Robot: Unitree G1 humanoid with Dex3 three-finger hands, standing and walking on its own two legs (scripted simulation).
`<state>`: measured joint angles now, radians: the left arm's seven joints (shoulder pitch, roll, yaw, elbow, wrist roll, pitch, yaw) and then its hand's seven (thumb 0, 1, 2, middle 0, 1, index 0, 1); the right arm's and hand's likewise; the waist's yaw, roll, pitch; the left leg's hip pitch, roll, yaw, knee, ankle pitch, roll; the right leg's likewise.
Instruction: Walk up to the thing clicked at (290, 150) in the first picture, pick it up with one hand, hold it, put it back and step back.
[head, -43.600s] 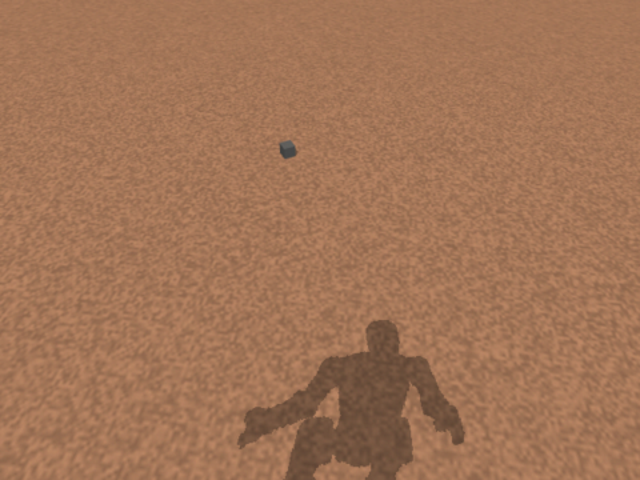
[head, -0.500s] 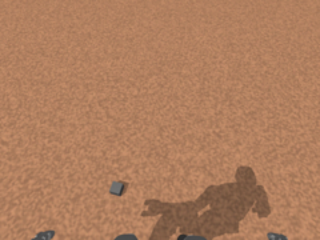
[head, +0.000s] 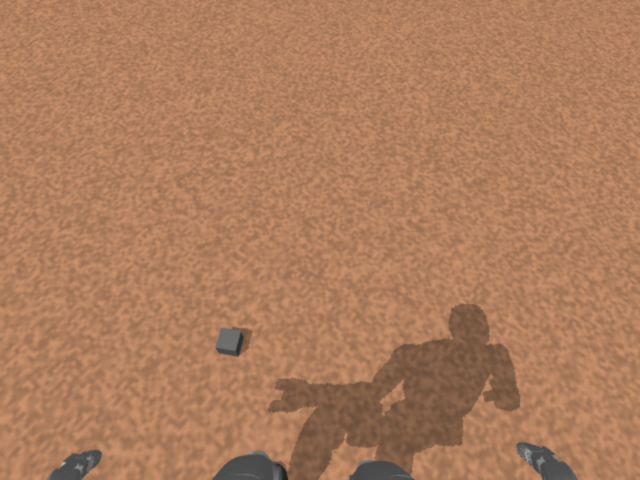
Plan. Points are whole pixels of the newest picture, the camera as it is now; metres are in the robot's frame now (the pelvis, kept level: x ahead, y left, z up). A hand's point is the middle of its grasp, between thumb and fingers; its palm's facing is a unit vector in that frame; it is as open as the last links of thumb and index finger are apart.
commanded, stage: step back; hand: left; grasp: from above
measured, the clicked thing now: (229, 342) +0.50 +0.24 -0.73
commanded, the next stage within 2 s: none
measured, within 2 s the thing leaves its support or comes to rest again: neither
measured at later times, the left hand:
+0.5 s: hand out of the picture -0.03 +0.27 -0.14, palm faces +0.04 -0.94 -0.35, open 7.4 cm
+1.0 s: hand out of the picture -0.21 +0.22 -0.12, palm faces +0.01 -0.90 -0.43, open 7.4 cm
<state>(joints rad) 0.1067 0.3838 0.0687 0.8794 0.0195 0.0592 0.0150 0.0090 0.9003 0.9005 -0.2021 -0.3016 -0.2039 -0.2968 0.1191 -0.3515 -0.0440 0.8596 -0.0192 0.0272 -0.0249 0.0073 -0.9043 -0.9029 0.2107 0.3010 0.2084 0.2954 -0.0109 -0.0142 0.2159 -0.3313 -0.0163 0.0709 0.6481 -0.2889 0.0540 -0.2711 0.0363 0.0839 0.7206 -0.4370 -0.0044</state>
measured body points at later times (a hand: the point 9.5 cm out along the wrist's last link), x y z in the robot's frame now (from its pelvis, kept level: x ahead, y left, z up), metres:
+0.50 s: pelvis -0.13 +0.00 +0.01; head -0.08 +0.03 +0.45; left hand -0.03 +0.31 -0.12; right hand -0.03 -0.31 -0.09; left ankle -0.13 +0.11 -0.72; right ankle -0.09 -0.13 -0.66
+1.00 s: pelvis -0.29 -0.05 +0.01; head -0.25 -0.08 +0.45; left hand -0.21 +0.26 -0.09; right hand -0.20 -0.37 -0.12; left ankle -0.32 +0.09 -0.65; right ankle -0.26 -0.17 -0.72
